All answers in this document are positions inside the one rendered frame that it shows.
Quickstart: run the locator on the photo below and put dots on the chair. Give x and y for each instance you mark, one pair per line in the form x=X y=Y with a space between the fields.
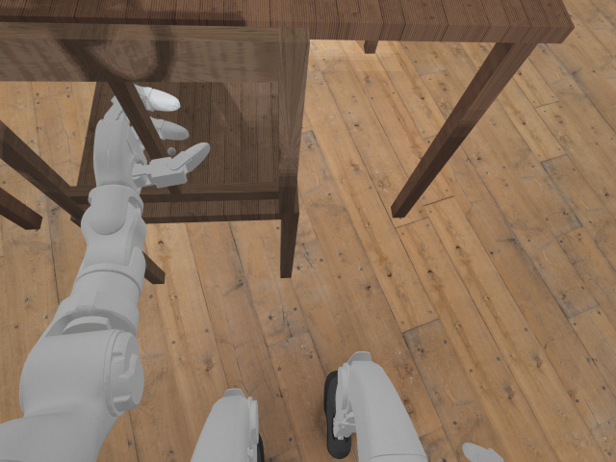
x=241 y=89

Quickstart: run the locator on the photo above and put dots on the right robot hand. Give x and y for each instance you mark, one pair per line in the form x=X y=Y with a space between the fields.
x=477 y=453

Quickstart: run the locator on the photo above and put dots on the left robot upper arm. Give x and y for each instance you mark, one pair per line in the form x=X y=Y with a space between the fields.
x=75 y=387

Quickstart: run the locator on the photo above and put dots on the left robot hand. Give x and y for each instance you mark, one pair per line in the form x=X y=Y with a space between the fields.
x=117 y=147

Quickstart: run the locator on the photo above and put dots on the table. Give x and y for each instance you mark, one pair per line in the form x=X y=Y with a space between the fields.
x=516 y=26

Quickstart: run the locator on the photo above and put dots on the robot right foot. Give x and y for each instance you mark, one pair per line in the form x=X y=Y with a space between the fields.
x=338 y=447

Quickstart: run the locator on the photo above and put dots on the robot left forearm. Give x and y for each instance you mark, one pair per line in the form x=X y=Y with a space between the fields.
x=108 y=285

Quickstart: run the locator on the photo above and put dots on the robot left thigh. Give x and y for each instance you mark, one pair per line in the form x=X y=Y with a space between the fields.
x=231 y=428

